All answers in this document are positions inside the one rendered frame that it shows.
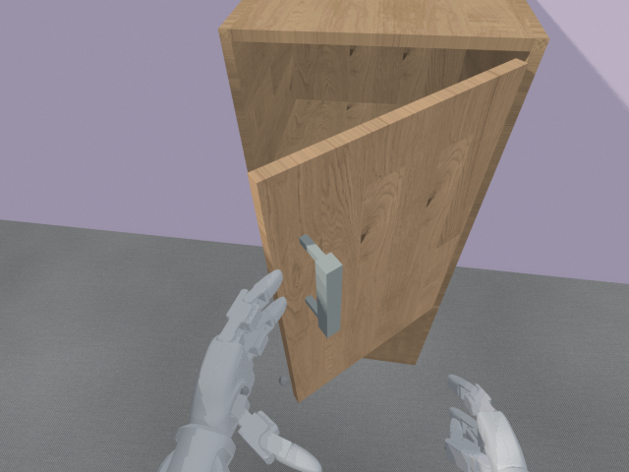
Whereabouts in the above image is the robot right hand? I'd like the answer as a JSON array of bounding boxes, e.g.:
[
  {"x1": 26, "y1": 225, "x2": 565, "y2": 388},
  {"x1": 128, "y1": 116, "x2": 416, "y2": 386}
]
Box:
[{"x1": 445, "y1": 375, "x2": 528, "y2": 472}]

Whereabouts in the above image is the robot left hand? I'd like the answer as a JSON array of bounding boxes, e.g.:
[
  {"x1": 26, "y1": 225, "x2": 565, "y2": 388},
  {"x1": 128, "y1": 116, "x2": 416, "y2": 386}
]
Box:
[{"x1": 189, "y1": 269, "x2": 322, "y2": 472}]

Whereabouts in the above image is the handle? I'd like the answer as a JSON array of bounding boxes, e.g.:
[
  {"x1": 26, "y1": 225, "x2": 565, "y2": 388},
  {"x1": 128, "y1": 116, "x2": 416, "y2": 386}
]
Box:
[{"x1": 299, "y1": 234, "x2": 343, "y2": 338}]

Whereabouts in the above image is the cupboard door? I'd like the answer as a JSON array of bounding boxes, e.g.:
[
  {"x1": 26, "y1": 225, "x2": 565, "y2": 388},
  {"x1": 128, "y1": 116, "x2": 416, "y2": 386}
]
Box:
[{"x1": 248, "y1": 58, "x2": 528, "y2": 402}]

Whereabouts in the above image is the robot left forearm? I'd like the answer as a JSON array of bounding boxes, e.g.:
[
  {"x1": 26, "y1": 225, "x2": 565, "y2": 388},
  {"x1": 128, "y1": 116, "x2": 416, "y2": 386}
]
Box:
[{"x1": 157, "y1": 424, "x2": 236, "y2": 472}]

